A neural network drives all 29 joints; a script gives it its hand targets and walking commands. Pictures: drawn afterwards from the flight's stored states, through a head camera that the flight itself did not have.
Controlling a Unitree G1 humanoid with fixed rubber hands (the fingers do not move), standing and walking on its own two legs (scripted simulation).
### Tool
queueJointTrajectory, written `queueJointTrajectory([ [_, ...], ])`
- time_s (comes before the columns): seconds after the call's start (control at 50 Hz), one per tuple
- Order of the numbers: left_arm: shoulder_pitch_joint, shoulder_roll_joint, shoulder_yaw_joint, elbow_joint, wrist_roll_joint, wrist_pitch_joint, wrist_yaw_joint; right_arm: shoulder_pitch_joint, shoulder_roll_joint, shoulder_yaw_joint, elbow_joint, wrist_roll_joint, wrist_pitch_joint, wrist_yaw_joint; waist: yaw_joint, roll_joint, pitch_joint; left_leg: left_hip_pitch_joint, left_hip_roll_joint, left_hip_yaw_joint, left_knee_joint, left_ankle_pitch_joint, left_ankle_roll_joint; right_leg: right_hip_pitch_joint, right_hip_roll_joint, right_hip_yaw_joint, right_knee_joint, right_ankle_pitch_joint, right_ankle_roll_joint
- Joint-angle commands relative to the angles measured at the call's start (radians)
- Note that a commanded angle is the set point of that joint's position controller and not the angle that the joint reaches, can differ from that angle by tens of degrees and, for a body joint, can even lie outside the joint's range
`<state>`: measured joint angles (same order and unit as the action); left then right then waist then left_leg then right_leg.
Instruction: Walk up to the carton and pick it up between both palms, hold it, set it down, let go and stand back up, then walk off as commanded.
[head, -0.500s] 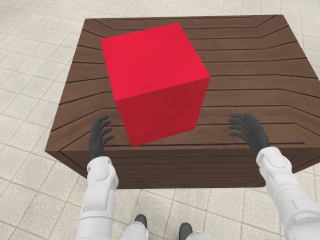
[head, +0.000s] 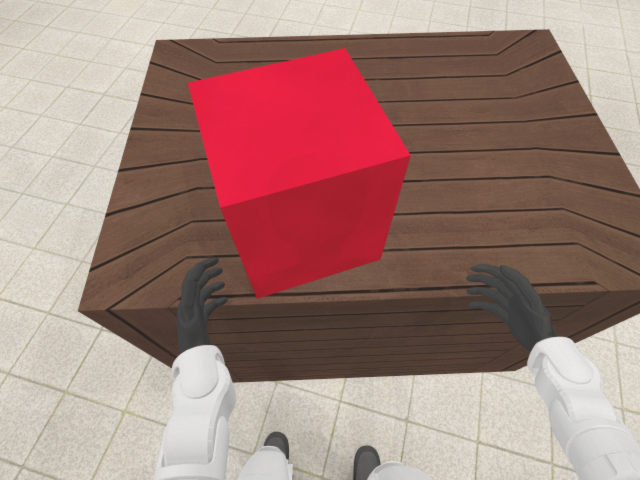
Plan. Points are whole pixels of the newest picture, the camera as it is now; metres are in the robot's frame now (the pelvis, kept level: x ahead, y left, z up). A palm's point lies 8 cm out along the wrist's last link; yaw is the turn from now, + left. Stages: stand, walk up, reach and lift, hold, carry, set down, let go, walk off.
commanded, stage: set down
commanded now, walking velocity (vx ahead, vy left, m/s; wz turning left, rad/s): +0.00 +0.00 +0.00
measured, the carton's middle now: (297, 183) +0.48 +0.10 +0.02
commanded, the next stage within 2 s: none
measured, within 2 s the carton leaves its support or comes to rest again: neither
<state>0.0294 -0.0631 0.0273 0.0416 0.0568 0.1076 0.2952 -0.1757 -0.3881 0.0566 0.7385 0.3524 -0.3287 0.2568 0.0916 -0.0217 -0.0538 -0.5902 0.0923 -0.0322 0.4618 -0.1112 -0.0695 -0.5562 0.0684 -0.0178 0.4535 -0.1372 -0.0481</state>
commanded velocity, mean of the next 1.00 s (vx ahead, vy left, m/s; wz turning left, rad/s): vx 0.00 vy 0.00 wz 0.00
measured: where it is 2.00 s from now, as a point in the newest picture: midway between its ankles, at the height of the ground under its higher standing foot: outside the picture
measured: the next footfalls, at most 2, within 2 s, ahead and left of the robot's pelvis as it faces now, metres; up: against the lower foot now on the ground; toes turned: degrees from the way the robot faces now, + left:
none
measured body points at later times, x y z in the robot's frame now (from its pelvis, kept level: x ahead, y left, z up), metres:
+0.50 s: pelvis +0.01 +0.00 +0.00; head +0.08 +0.02 +0.45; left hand +0.25 +0.20 +0.00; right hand +0.29 -0.22 -0.03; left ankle +0.06 +0.17 -0.73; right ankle +0.04 -0.09 -0.73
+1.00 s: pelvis +0.02 +0.01 +0.00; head +0.08 +0.03 +0.45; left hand +0.24 +0.21 -0.02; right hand +0.27 -0.22 -0.04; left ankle +0.06 +0.17 -0.73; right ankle +0.04 -0.09 -0.73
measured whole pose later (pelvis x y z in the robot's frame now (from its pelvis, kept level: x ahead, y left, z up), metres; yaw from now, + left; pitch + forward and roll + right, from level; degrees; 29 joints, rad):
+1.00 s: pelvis +0.02 +0.01 +0.00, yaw +1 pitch +9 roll -1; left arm 0.19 -0.06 0.01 0.10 0.06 0.10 0.26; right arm 0.06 -0.39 0.06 0.64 0.35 -0.31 0.25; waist 0.06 -0.03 -0.04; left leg -0.47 0.06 -0.03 0.46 -0.15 -0.05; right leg -0.43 0.04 -0.02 0.45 -0.18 -0.04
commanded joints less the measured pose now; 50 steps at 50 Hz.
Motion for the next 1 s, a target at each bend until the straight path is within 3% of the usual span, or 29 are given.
queueJointTrajectory([
  [0.0,0.115,-0.03,-0.062,-0.294,-0.053,-0.078,0.007,0.065,-0.39,-0.104,-0.237,0.083,-0.083,0.021,-0.082,-0.162,-0.463,0.38,-0.078,0.025,-0.027,0.114,0.064,0.488,-0.033,0.101,-0.075,0.11,-0.011],
  [0.06,0.022,-0.033,-0.069,-0.317,-0.051,-0.1,0.018,-0.041,-0.403,-0.109,-0.311,0.076,-0.102,0.027,-0.056,-0.144,-0.535,0.36,-0.074,0.029,-0.017,0.098,0.058,0.461,-0.022,0.091,-0.06,0.083,-0.014],
  [0.16,0.089,-0.043,-0.102,-0.244,-0.049,-0.074,-0.003,0.053,-0.375,-0.088,-0.2,0.08,-0.087,0.031,-0.084,-0.122,-0.372,0.419,-0.073,0.018,-0.038,0.025,0.06,0.411,-0.03,0.089,-0.09,-0.003,-0.031],
  [0.18,0.052,-0.043,-0.089,-0.258,-0.031,-0.075,0.007,0.012,-0.394,-0.106,-0.235,0.089,-0.093,0.038,-0.064,-0.081,-0.443,0.459,-0.072,0.025,-0.045,0.036,0.053,0.386,-0.023,0.074,-0.09,-0.003,-0.028],
  [0.2,0.044,-0.053,-0.119,-0.283,-0.065,-0.088,0.006,-0.003,-0.403,-0.098,-0.274,0.094,-0.098,0.04,-0.063,-0.127,-0.459,0.435,-0.068,0.02,-0.042,0.07,0.054,0.371,-0.01,0.051,-0.087,0.033,-0.026],
  [0.22,-0.005,-0.03,-0.083,-0.244,-0.045,-0.087,0.005,-0.049,-0.357,-0.07,-0.279,0.083,-0.093,0.032,-0.043,-0.103,-0.447,0.416,-0.073,0.024,-0.028,0.041,0.052,0.382,-0.026,0.096,-0.082,-0.013,-0.035],
  [0.24,0.088,-0.047,-0.107,-0.28,-0.055,-0.084,0.008,0.055,-0.399,-0.092,-0.269,0.086,-0.095,0.042,-0.07,-0.102,-0.441,0.449,-0.07,0.024,-0.031,0.052,0.053,0.36,-0.027,0.075,-0.084,-0.006,-0.026],
  [0.26,0.167,-0.018,-0.072,-0.194,-0.05,-0.062,-0.019,0.16,-0.333,-0.048,-0.238,0.078,-0.082,0.018,-0.071,-0.135,-0.399,0.416,-0.087,0.039,-0.035,0.06,0.058,0.446,-0.055,0.125,-0.106,0.047,-0.019],
  [0.28,0.068,-0.014,-0.055,-0.291,-0.061,-0.088,0.003,0.014,-0.383,-0.095,-0.367,0.082,-0.104,0.015,-0.04,-0.123,-0.462,0.409,-0.079,0.036,-0.035,0.106,0.049,0.444,-0.035,0.09,-0.077,0.073,-0.014],
  [0.32,0.138,-0.017,-0.047,-0.208,-0.05,-0.078,-0.017,0.131,-0.364,-0.072,-0.287,0.079,-0.099,0.005,-0.059,-0.175,-0.426,0.393,-0.09,0.046,-0.031,0.088,0.058,0.479,-0.047,0.117,-0.09,0.084,-0.004],
  [0.34,0.097,0.001,-0.034,-0.26,-0.052,-0.091,-0.006,0.088,-0.38,-0.103,-0.309,0.071,-0.102,0.003,-0.06,-0.167,-0.425,0.4,-0.085,0.048,-0.041,0.069,0.05,0.472,-0.051,0.116,-0.089,0.053,0.0],
  [0.36,0.168,-0.019,-0.063,-0.127,-0.041,-0.048,-0.037,0.174,-0.339,-0.039,-0.188,0.053,-0.075,-0.005,-0.097,-0.16,-0.299,0.387,-0.098,0.046,-0.044,0.04,0.06,0.479,-0.069,0.149,-0.118,0.052,-0.004],
  [0.4,0.088,0.001,-0.085,-0.281,-0.063,-0.084,-0.013,0.068,-0.366,-0.075,-0.295,0.067,-0.087,0.01,-0.076,-0.119,-0.386,0.423,-0.087,0.031,-0.033,0.069,0.054,0.437,-0.05,0.115,-0.086,0.042,-0.013],
  [0.42,0.075,0.011,-0.048,-0.22,-0.046,-0.079,-0.017,0.073,-0.341,-0.068,-0.306,0.074,-0.076,0.008,-0.048,-0.157,-0.356,0.416,-0.09,0.047,-0.046,0.011,0.061,0.425,-0.043,0.127,-0.093,-0.023,-0.012],
  [0.48,0.163,0.004,-0.065,-0.189,-0.043,-0.08,-0.03,0.185,-0.335,-0.078,-0.28,0.052,-0.076,-0.003,-0.082,-0.161,-0.334,0.423,-0.09,0.038,-0.054,0.012,0.055,0.409,-0.052,0.097,-0.095,0.027,-0.003],
  [0.5,0.14,0.039,-0.041,-0.276,-0.056,-0.102,-0.02,0.163,-0.327,-0.068,-0.346,0.056,-0.086,-0.004,-0.066,-0.158,-0.382,0.401,-0.098,0.05,-0.042,0.061,0.048,0.481,-0.067,0.132,-0.089,0.075,-0.003],
  [0.56,0.152,0.025,-0.067,-0.196,-0.07,-0.093,-0.03,0.201,-0.326,-0.074,-0.274,0.045,-0.073,-0.003,-0.086,-0.167,-0.313,0.387,-0.09,0.042,-0.038,-0.002,0.055,0.434,-0.068,0.123,-0.1,-0.017,0.0],
  [0.58,0.172,0.048,-0.043,-0.205,-0.071,-0.086,-0.036,0.202,-0.3,-0.073,-0.337,0.037,-0.072,-0.016,-0.086,-0.175,-0.33,0.393,-0.098,0.045,-0.049,0.013,0.058,0.46,-0.08,0.142,-0.107,0.013,0.007],
  [0.6,0.129,0.058,-0.053,-0.203,-0.075,-0.089,-0.037,0.174,-0.313,-0.073,-0.329,0.026,-0.072,-0.018,-0.106,-0.132,-0.327,0.397,-0.099,0.055,-0.045,0.003,0.055,0.425,-0.064,0.122,-0.09,-0.01,0.006],
  [0.62,0.133,0.045,-0.057,-0.257,-0.07,-0.095,-0.027,0.174,-0.312,-0.085,-0.375,0.045,-0.085,-0.01,-0.08,-0.148,-0.34,0.378,-0.095,0.05,-0.044,0.005,0.057,0.457,-0.072,0.135,-0.093,-0.027,0.001],
  [0.64,0.164,0.051,-0.057,-0.136,-0.064,-0.068,-0.044,0.203,-0.278,-0.056,-0.29,0.028,-0.058,-0.016,-0.099,-0.158,-0.244,0.353,-0.103,0.049,-0.042,-0.031,0.06,0.448,-0.083,0.148,-0.107,-0.067,0.0],
  [0.68,0.128,0.057,-0.067,-0.225,-0.077,-0.088,-0.03,0.176,-0.294,-0.076,-0.339,0.039,-0.064,-0.011,-0.072,-0.132,-0.292,0.4,-0.094,0.048,-0.044,-0.034,0.06,0.415,-0.068,0.127,-0.095,-0.1,0.0],
  [0.7,0.14,0.073,-0.033,-0.174,-0.065,-0.083,-0.036,0.197,-0.283,-0.071,-0.314,0.027,-0.062,-0.019,-0.061,-0.168,-0.275,0.372,-0.1,0.058,-0.046,-0.043,0.065,0.419,-0.074,0.139,-0.102,-0.077,0.009],
  [0.78,0.118,0.087,-0.059,-0.201,-0.075,-0.091,-0.033,0.185,-0.279,-0.089,-0.351,0.024,-0.061,-0.022,-0.079,-0.143,-0.292,0.362,-0.101,0.057,-0.054,-0.044,0.061,0.426,-0.077,0.132,-0.096,-0.088,0.001],
  [0.8,0.142,0.08,-0.052,-0.087,-0.072,-0.076,-0.051,0.193,-0.256,-0.069,-0.287,-0.005,-0.049,-0.029,-0.095,-0.185,-0.23,0.381,-0.099,0.06,-0.056,-0.051,0.064,0.392,-0.084,0.135,-0.116,-0.088,0.008],
  [0.84,0.102,0.097,-0.035,-0.18,-0.073,-0.085,-0.044,0.171,-0.255,-0.085,-0.37,0.006,-0.046,-0.032,-0.081,-0.17,-0.289,0.38,-0.103,0.053,-0.05,-0.056,0.071,0.428,-0.092,0.16,-0.11,-0.134,0.016],
  [0.88,0.14,0.091,-0.028,-0.057,-0.066,-0.07,-0.066,0.218,-0.23,-0.059,-0.265,-0.007,-0.025,-0.04,-0.093,-0.172,-0.216,0.364,-0.109,0.056,-0.063,-0.059,0.07,0.427,-0.094,0.147,-0.127,-0.101,0.009],
  [0.9,0.108,0.095,-0.038,-0.198,-0.068,-0.087,-0.045,0.165,-0.26,-0.097,-0.372,0.002,-0.034,-0.034,-0.068,-0.149,-0.3,0.399,-0.096,0.047,-0.067,-0.02,0.056,0.443,-0.077,0.118,-0.106,-0.108,0.004],
  [0.98,0.134,0.09,-0.033,-0.095,-0.062,-0.084,-0.058,0.198,-0.253,-0.072,-0.288,-0.018,-0.032,-0.039,-0.082,-0.16,-0.253,0.415,-0.105,0.057,-0.056,-0.01,0.062,0.405,-0.075,0.114,-0.109,-0.059,-0.001],
])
